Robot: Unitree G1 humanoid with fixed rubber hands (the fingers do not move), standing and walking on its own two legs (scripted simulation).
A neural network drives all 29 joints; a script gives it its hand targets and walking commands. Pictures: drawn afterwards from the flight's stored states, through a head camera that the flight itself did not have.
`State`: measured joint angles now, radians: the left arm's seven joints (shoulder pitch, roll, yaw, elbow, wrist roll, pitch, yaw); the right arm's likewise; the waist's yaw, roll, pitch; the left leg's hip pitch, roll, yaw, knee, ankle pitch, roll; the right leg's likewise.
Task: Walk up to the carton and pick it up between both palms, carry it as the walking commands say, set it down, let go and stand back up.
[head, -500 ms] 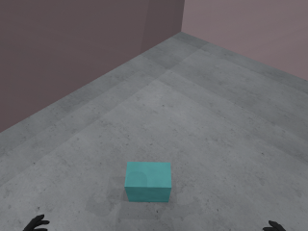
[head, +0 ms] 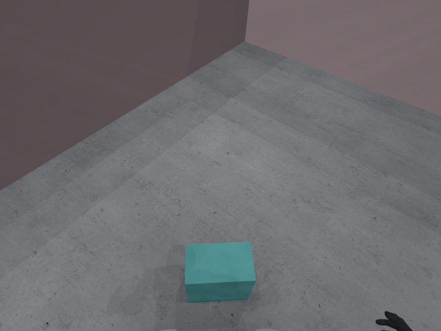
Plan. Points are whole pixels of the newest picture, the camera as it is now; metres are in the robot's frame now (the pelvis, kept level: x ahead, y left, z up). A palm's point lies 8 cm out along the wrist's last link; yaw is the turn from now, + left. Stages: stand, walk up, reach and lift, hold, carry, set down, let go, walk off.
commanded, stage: walk up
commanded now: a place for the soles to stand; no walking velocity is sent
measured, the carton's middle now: (218, 273) +0.41 -0.01 -0.62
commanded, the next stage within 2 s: reach and lift in 1.28 s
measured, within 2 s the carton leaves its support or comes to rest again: neither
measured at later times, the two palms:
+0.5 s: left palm (57, 298) +0.18 +0.31 -0.07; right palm out of the picture +0.14 -0.34 -0.07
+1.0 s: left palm (61, 317) +0.15 +0.29 -0.08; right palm out of the picture +0.10 -0.36 -0.07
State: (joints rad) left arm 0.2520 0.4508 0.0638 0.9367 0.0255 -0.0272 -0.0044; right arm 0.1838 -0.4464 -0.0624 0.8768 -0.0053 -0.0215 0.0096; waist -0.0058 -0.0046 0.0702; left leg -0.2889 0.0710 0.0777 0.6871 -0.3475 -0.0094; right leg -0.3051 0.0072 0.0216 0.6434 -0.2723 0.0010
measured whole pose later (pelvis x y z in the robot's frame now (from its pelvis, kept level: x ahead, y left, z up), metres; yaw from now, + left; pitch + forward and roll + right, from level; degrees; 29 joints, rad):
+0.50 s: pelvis +0.04 +0.00 +0.02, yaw -2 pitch -2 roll +0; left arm 0.02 0.42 0.00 1.05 0.00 -0.01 -0.01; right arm 0.06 -0.44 -0.03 1.01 -0.01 -0.03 0.00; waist -0.02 -0.01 0.06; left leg -0.11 0.06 0.13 0.42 -0.27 -0.02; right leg -0.18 0.00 0.06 0.46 -0.24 0.01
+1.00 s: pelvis +0.02 -0.02 +0.02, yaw -3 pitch -2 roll +0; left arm 0.07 0.42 0.03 1.00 0.02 0.02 -0.04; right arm 0.12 -0.44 -0.05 1.00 -0.02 -0.02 -0.01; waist -0.01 -0.01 0.06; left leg -0.12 0.09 0.13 0.39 -0.23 -0.05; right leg -0.20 0.03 0.06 0.43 -0.20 -0.02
